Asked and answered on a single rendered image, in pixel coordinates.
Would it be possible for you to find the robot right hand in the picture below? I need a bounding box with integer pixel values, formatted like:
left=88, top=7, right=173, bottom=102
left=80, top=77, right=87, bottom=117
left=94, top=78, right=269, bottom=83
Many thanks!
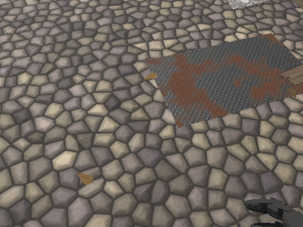
left=245, top=197, right=303, bottom=227

